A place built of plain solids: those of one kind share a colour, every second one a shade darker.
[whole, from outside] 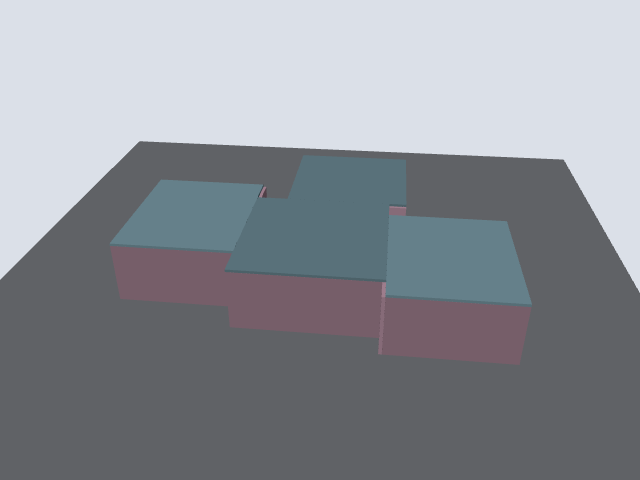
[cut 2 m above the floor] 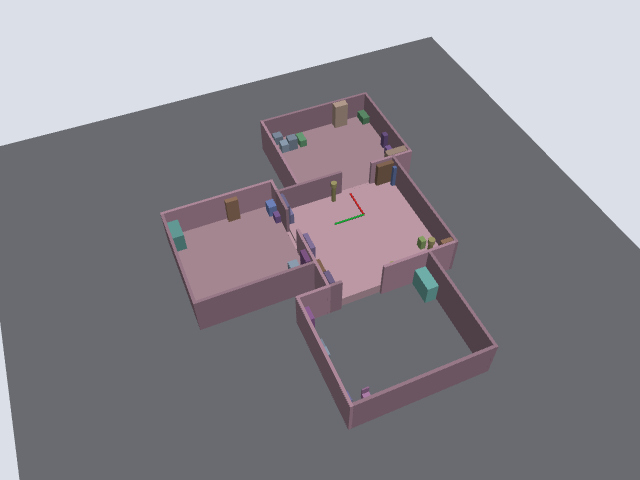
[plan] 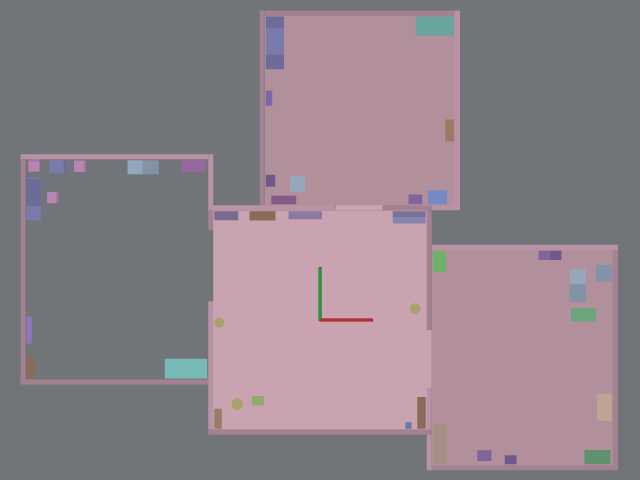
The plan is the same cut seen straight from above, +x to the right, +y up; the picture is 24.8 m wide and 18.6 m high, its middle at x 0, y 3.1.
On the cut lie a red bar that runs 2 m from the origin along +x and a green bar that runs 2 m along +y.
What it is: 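One storey of an old house, long lived in; a hub and three side rooms behind broad openings; a side room's floor lies below the hub's by a bare drop, by one riser or not at all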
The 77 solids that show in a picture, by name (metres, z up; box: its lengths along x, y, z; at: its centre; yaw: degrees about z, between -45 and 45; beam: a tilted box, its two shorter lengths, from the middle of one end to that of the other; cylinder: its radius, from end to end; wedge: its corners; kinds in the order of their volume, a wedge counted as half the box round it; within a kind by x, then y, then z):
{
 "floor_1": {"box": [8.27, 8.5, 0.82], "at": [0.0, 0.0, 0.36]},
 "floor_2": {"box": [1.8, 0.2, 0.61], "at": [1.51, 4.35, 0.26]},
 "floor_3": {"box": [7.36, 7.35, 0.61], "at": [1.54, 8.12, 0.26]},
 "floor_4": {"box": [0.2, 2.24, 0.82], "at": [4.23, -1.51, 0.36]},
 "floor_5": {"box": [7.01, 8.34, 0.82], "at": [7.84, -1.46, 0.36]},
 "wall_1": {"box": [0.2, 8.53, 3.79], "at": [-11.51, 1.96, 1.84]},
 "wall_2": {"box": [7.27, 0.2, 3.79], "at": [-7.97, -2.4, 1.84]},
 "wall_3": {"box": [7.27, 0.2, 3.79], "at": [-7.97, 6.33, 1.84]},
 "wall_4": {"box": [0.2, 4.98, 3.79], "at": [-4.23, -1.76, 1.84]},
 "wall_5": {"box": [0.2, 0.76, 3.79], "at": [-4.23, 3.87, 1.84]},
 "wall_6": {"box": [0.2, 1.98, 3.79], "at": [-4.23, 5.44, 1.84]},
 "wall_7": {"box": [0.2, 7.55, 3.79], "at": [-2.24, 8.22, 1.84]},
 "wall_8": {"box": [4.95, 0.2, 3.79], "at": [-1.86, 4.35, 1.84]},
 "wall_9": {"box": [8.67, 0.2, 3.79], "at": [0.0, -4.35, 1.84]},
 "wall_10": {"box": [7.36, 0.2, 3.79], "at": [1.54, 11.89, 1.84]},
 "wall_11": {"box": [1.92, 0.2, 3.79], "at": [3.37, 4.35, 1.84]},
 "wall_12": {"box": [0.2, 1.38, 3.79], "at": [4.23, -5.14, 1.84]},
 "wall_13": {"box": [0.2, 1.62, 3.79], "at": [4.23, -3.44, 1.84]},
 "wall_14": {"box": [0.2, 4.64, 3.79], "at": [4.23, 1.93, 1.84]},
 "wall_15": {"box": [1.09, 0.2, 3.79], "at": [4.88, 4.35, 1.84]},
 "wall_16": {"box": [0.2, 7.55, 3.79], "at": [5.32, 8.22, 1.84]},
 "wall_17": {"box": [7.21, 0.2, 3.79], "at": [7.94, -5.73, 1.84]},
 "wall_18": {"box": [7.21, 0.2, 3.79], "at": [7.94, 2.81, 1.84]},
 "wall_19": {"box": [0.2, 8.34, 3.79], "at": [11.45, -1.46, 1.84]},
 "roof_1": {"box": [7.27, 8.93, 0.16], "at": [-7.97, 1.96, 3.82]},
 "roof_2": {"box": [8.67, 8.9, 0.16], "at": [0.0, 0.0, 3.82]},
 "roof_3": {"box": [7.76, 7.55, 0.16], "at": [1.54, 8.22, 3.82]},
 "roof_4": {"box": [7.21, 8.74, 0.16], "at": [7.94, -1.46, 3.82]},
 "workbench_1": {"box": [1.65, 0.77, 1.47], "at": [-5.19, -1.88, 0.68]},
 "workbench_2": {"box": [1.48, 0.74, 1.37], "at": [4.45, 11.39, 1.24]},
 "wardrobe_1": {"box": [0.55, 1.54, 2.29], "at": [4.64, -4.82, 1.92]},
 "wardrobe_2": {"box": [0.59, 1.04, 2.08], "at": [11.02, -3.38, 1.81]},
 "bookcase_1": {"box": [0.32, 0.85, 1.77], "at": [-11.21, -1.84, 0.83]},
 "bookcase_2": {"box": [0.3, 0.77, 1.99], "at": [-3.95, -3.83, 1.76]},
 "bookcase_3": {"box": [1.01, 0.36, 1.42], "at": [-2.23, 4.04, 1.48]},
 "bookcase_4": {"box": [0.33, 1.24, 1.79], "at": [3.94, -3.6, 1.66]},
 "bookcase_5": {"box": [0.34, 0.85, 1.88], "at": [5.02, 7.34, 1.5]},
 "carton_stack_1": {"box": [0.59, 0.55, 0.11], "at": [-7.17, 5.92, 0.86]},
 "carton_stack_2": {"box": [1.22, 0.55, 0.85], "at": [-6.85, 5.92, 0.38]},
 "carton_stack_3": {"box": [0.59, 0.61, 0.81], "at": [-0.87, 5.25, 0.96]},
 "carton_stack_4": {"box": [0.63, 0.69, 0.99], "at": [9.99, 1.04, 1.26]},
 "carton_stack_5": {"box": [0.63, 0.57, 0.7], "at": [9.99, 1.67, 1.12]},
 "carton_stack_6": {"box": [0.63, 0.66, 0.7], "at": [11.0, 1.81, 1.12]},
 "coat_rack_1": {"box": [0.93, 0.36, 2.03], "at": [-3.63, 4.04, 1.78]},
 "coat_rack_2": {"box": [1.3, 0.31, 2.01], "at": [-0.57, 4.06, 1.77]},
 "metal_shelving_1": {"box": [0.93, 0.47, 1.82], "at": [-4.9, 5.96, 0.86]},
 "metal_shelving_2": {"box": [0.98, 0.34, 1.97], "at": [-1.4, 4.65, 1.55]},
 "desk_1": {"box": [0.56, 0.56, 0.57], "at": [-11.1, 4.14, 0.23]},
 "desk_2": {"box": [0.56, 1.04, 0.45], "at": [-11.1, 4.94, 0.92]},
 "desk_3": {"box": [0.56, 0.51, 0.13], "at": [-10.21, 5.94, 0.79]},
 "desk_4": {"box": [0.71, 0.56, 0.52], "at": [-1.75, 10.0, 0.82]},
 "desk_5": {"box": [0.71, 1.05, 0.45], "at": [-1.75, 10.8, 1.51]},
 "desk_6": {"box": [0.71, 0.44, 1.18], "at": [-1.75, 11.54, 1.15]},
 "crate_stack_1": {"box": [0.37, 0.47, 0.68], "at": [-1.92, 5.4, 0.9]},
 "crate_stack_2": {"box": [0.54, 0.38, 0.63], "at": [3.7, 4.67, 0.88]},
 "crate_stack_3": {"box": [0.56, 0.42, 0.68], "at": [6.37, -5.25, 1.11]},
 "crate_stack_4": {"box": [0.46, 0.36, 1.17], "at": [7.39, -5.42, 1.35]},
 "crate_stack_5": {"box": [0.45, 0.36, 0.3], "at": [8.69, 2.5, 1.55]},
 "crate_stack_6": {"box": [0.89, 0.36, 0.64], "at": [8.91, 2.5, 1.09]},
 "sideboard_1": {"box": [1.28, 0.25, 0.89], "at": [3.46, 3.87, 1.21]},
 "sideboard_2": {"box": [1.28, 0.23, 1.78], "at": [3.46, 4.1, 1.66]},
 "trunk_1": {"box": [0.97, 0.53, 0.59], "at": [10.21, 0.2, 1.06]},
 "trunk_2": {"box": [1.01, 0.56, 0.59], "at": [10.75, -5.31, 1.06]},
 "chest_drawers_1": {"box": [0.52, 0.82, 1.19], "at": [4.62, 2.27, 1.36]},
 "tall_odds_1": {"box": [0.24, 0.26, 1.73], "at": [3.42, -4.09, 1.63]},
 "tall_odds_2": {"box": [0.74, 0.55, 0.88], "at": [4.55, 4.75, 1.0]},
 "dining_chair_1": {"box": [0.45, 0.4, 0.56], "at": [-11.09, 5.94, 0.23]},
 "dining_chair_2": {"box": [0.37, 0.44, 0.52], "at": [-10.4, 4.74, 0.21]},
 "dining_chair_3": {"box": [0.08, 0.44, 0.99], "at": [-10.18, 4.74, 0.45]},
 "dining_chair_4": {"box": [0.38, 0.45, 0.52], "at": [-9.34, 5.96, 0.21]},
 "radiator_1": {"box": [0.21, 1.05, 0.82], "at": [-11.27, -0.39, 0.36]},
 "radiator_2": {"box": [0.26, 0.6, 0.63], "at": [-1.97, 8.6, 0.87]},
 "floor_lamp_round_1": {"cylinder": 0.19, "from": [-3.91, -0.1, 1.92], "to": [-3.91, -0.1, 2.25]},
 "floor_lamp_round_2": {"cylinder": 0.22, "from": [-3.2, -3.26, 1.97], "to": [-3.2, -3.26, 2.29]},
 "floor_lamp_round_3": {"cylinder": 0.15, "from": [3.69, 0.44, 0.77], "to": [3.69, 0.44, 2.16]},
 "floor_lamp_round_4": {"cylinder": 0.21, "from": [3.69, 0.44, 2.16], "to": [3.69, 0.44, 2.5]},
 "side_table_1": {"box": [0.46, 0.36, 0.77], "at": [-2.41, -3.13, 1.15]}
}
